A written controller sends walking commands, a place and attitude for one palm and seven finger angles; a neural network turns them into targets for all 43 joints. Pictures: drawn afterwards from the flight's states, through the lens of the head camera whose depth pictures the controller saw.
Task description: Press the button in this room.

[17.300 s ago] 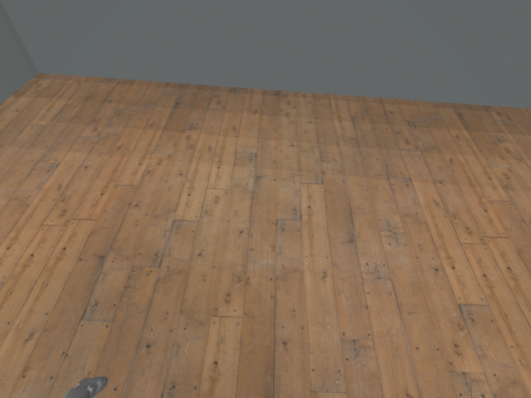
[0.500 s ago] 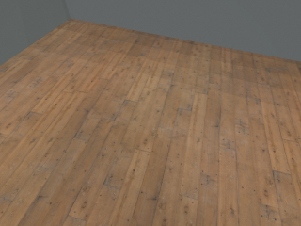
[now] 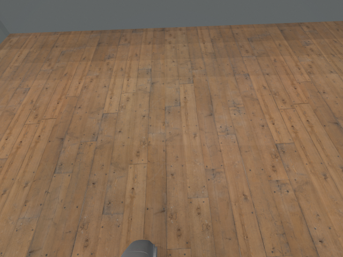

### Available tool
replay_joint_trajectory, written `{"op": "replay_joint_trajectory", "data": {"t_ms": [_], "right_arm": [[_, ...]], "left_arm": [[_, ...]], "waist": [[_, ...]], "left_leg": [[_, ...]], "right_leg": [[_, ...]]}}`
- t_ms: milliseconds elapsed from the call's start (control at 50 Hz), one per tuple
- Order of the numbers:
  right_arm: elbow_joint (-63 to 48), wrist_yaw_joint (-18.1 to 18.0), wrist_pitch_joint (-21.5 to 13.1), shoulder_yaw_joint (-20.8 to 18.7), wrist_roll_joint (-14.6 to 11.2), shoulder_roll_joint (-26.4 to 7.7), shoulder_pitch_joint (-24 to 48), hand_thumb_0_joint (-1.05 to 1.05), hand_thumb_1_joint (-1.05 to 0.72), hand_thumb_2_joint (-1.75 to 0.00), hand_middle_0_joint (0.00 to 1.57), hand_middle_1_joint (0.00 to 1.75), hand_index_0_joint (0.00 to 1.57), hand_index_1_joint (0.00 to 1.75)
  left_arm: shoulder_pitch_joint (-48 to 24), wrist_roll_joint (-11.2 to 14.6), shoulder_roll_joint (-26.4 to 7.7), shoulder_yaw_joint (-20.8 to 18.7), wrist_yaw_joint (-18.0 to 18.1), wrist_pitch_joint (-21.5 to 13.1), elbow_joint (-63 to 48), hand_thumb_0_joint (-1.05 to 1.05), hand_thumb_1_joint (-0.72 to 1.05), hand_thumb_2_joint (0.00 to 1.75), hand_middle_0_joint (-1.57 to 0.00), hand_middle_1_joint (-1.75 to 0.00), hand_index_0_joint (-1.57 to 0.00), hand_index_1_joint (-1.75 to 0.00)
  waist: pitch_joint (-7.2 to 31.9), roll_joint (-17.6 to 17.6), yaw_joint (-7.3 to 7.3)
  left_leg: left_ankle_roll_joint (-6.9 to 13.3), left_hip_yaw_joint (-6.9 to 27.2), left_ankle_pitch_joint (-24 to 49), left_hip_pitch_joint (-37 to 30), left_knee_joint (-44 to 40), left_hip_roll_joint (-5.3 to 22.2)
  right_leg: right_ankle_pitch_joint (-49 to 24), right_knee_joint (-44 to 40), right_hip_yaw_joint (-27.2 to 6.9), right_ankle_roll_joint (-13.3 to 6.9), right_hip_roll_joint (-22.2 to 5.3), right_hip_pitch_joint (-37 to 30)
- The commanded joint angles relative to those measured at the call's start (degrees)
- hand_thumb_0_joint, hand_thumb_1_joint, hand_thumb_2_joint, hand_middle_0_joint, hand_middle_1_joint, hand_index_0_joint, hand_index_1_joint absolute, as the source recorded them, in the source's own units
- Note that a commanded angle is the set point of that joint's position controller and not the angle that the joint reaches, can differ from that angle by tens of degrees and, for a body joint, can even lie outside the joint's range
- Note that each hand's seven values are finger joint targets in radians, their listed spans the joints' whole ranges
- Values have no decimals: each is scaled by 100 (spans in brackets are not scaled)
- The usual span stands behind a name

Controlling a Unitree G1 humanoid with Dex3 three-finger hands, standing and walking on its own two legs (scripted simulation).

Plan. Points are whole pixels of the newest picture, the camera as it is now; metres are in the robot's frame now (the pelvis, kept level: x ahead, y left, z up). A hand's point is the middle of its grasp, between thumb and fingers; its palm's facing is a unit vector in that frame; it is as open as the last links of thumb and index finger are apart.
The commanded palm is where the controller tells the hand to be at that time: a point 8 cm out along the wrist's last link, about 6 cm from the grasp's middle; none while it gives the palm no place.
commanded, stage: turn or walk to find it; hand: left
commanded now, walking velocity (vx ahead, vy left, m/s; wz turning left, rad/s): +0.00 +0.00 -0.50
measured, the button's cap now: out of the picture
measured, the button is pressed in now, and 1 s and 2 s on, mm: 0 0 0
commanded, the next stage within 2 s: none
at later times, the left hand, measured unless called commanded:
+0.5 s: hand out of the picture +0.12 +0.25 -0.16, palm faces -0.20 -0.95 -0.22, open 7.4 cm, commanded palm none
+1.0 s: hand (136, 251) +0.15 +0.12 -0.14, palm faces -0.49 -0.82 -0.27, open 7.3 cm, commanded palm none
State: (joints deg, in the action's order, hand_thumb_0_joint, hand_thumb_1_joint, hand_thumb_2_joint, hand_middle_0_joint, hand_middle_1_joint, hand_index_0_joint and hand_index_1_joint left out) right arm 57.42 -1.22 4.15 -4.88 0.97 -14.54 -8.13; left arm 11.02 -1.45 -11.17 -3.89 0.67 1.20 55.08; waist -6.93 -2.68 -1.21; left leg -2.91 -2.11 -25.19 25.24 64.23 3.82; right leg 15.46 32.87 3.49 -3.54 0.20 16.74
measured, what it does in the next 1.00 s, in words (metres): steps on the spot, turning right: left foot, then right foot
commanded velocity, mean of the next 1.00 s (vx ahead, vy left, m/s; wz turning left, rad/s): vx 0.00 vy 0.00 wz -0.50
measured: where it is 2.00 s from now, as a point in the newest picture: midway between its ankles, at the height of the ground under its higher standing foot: outside the picture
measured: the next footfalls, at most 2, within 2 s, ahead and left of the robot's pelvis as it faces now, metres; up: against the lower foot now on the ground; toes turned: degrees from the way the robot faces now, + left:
left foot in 0.34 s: +0.04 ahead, +0.15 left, +0.00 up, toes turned -7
right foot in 0.82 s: -0.04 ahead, -0.08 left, +0.00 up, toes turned -33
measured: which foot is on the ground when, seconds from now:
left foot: up 0.00-0.32, down 0.34-0.82, up 0.84-1.00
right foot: down 0.00-0.34, up 0.36-0.80, down 0.82-1.00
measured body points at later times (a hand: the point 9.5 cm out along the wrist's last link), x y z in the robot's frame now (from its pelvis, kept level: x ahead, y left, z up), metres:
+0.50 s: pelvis -0.01 +0.06 +0.01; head +0.03 +0.08 +0.46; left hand +0.13 +0.30 -0.15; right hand +0.01 -0.19 -0.12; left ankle +0.00 +0.16 -0.73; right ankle -0.05 -0.07 -0.65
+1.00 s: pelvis -0.04 +0.01 +0.00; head -0.02 -0.04 +0.45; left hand +0.17 +0.16 -0.12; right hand -0.15 -0.23 -0.16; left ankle +0.01 +0.17 -0.64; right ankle -0.07 -0.06 -0.73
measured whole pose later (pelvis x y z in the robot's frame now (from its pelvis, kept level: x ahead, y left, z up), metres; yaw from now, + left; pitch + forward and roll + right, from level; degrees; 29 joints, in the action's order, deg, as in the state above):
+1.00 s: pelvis -0.04 +0.01 +0.00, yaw -31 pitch +0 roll +2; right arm 56.3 -0.8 4.0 -4.5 1.2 -14.1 -12.6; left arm 7.8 -0.9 -10.1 -2.5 0.3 1.3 52.6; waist -5.8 -2.4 1.5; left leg -4.2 -2.3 -22.5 27.5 65.8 5.6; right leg 15.3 30.8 2.6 -4.0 0.8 15.2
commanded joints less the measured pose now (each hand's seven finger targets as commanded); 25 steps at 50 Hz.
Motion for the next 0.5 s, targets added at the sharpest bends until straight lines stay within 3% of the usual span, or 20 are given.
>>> {"op": "replay_joint_trajectory", "data": {"t_ms": [0, 80, 200, 240, 280, 300, 320, 340, 360, 380, 400, 440, 480], "right_arm": [[-502, 41, -181, -8, 23, -329, -12, 0, -90, -90, 20, 30, 20, 30], [-586, 27, -197, 11, 15, -389, 86, 0, -90, -90, 20, 30, 20, 30], [-715, -19, -292, 77, -48, -337, 119, 0, -90, -90, 20, 30, 20, 30], [-676, -50, -339, 86, -74, -335, -157, 0, -90, -90, 20, 30, 20, 30], [-522, -77, -409, 87, -101, -344, -711, 0, -90, -90, 20, 30, 20, 30], [-489, -103, -474, 51, -84, -573, -878, 0, -90, -90, 20, 30, 20, 30], [-601, -105, -508, -45, -3, -1098, -780, 0, -90, -90, 20, 30, 20, 30], [-693, -98, -436, -78, 1, -1284, -646, 0, -90, -90, 20, 30, 20, 30], [-758, -98, -427, -6, 36, -1050, -386, 0, -90, -90, 20, 30, 20, 30], [-821, -119, -452, 37, 33, -819, -96, 0, -90, -90, 20, 30, 20, 30], [-874, -124, -463, 71, 44, -695, 5, 0, -90, -90, 20, 30, 20, 30], [-842, -116, -499, 70, 43, -628, -153, 0, -90, -90, 20, 30, 20, 30], [-742, -118, -531, 55, 12, -580, -456, 0, -90, -90, 20, 30, 20, 30]], "left_arm": [[104, 24, -1134, -216, 30, -65, -390, 0, 90, 90, -20, -30, -20, -30], [170, 13, -1208, -224, -4, -48, -360, 0, 90, 90, -20, -30, -20, -30], [156, -21, -1371, -269, -22, 2, -413, 0, 90, 90, -20, -30, -20, -30], [-29, -9, -1370, -276, -17, 25, -453, 0, 90, 90, -20, -30, -20, -30], [-326, 41, -1294, -256, -10, 57, -507, 0, 90, 90, -20, -30, -20, -30], [-331, 92, -1093, -205, -20, 78, -594, 0, 90, 90, -20, -30, -20, -30], [-223, 135, -733, -139, -76, 95, -709, 0, 90, 90, -20, -30, -20, -30], [-370, 51, -804, -143, -77, 132, -740, 0, 90, 90, -20, -30, -20, -30], [-321, 1, -935, -190, -91, 173, -676, 0, 90, 90, -20, -30, -20, -30], [-230, -24, -953, -251, -105, 216, -580, 0, 90, 90, -20, -30, -20, -30], [-175, -33, -971, -283, -149, 216, -530, 0, 90, 90, -20, -30, -20, -30], [-57, -20, -799, -231, -197, 201, -482, 0, 90, 90, -20, -30, -20, -30], [-127, 0, -716, -199, -212, 182, -479, 0, 90, 90, -20, -30, -20, -30]], "waist": [[949, 866, -28], [789, 942, -91], [885, 1046, -151], [1013, 1123, -19], [1205, 1026, 275], [1309, 437, 351], [1144, -1170, 309], [793, -1329, 323], [657, -933, 201], [534, -1070, 42], [403, -703, -24], [512, -434, -22], [643, -377, 89]], "left_leg": [[-71, 256, 418, 374, -101, 78], [-119, 265, 387, 402, -499, 42], [-51, 154, 5, -210, -1893, -138], [-5, 114, 152, -629, -2576, -220], [27, 63, 968, -1601, -3816, -216], [191, 506, 1108, -2383, -4463, 261], [604, 1980, 1452, -2760, -5031, 1668], [999, 2195, 1810, -1988, -5068, 2339], [1104, 1861, 1982, -1576, -5017, 2146], [1026, 1544, 2114, -1341, -5029, 1916], [976, 1115, 2303, -1319, -4891, 1646], [877, 480, 2955, -1711, -4658, 1280], [873, 230, 3569, -2121, -4501, 1239]], "right_leg": [[-1116, -1474, -1735, -456, -1320, -832], [-787, -1573, -1945, -498, -1308, -768], [-1362, -1356, -2394, -695, -1257, -657], [-1731, -1150, -2442, -619, -1149, -573], [-1644, -719, -2258, -286, -912, -147], [-1096, -173, -1920, 2, -483, 555], [649, 994, -1092, 355, 318, 1696], [1804, 2155, -704, 527, 271, 1729], [1566, 2829, -880, 582, 112, 1597], [1338, 3240, -880, 641, 43, 1612], [1090, 3555, -774, 663, -5, 1622], [710, 3834, -589, 743, -29, 1773], [578, 3808, -466, 800, -115, 1910]]}}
